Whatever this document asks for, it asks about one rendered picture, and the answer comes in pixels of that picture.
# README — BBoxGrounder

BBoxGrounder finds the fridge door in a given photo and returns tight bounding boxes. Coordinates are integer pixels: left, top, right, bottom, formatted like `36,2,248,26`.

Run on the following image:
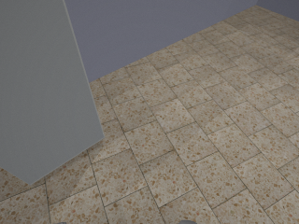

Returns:
0,0,104,185

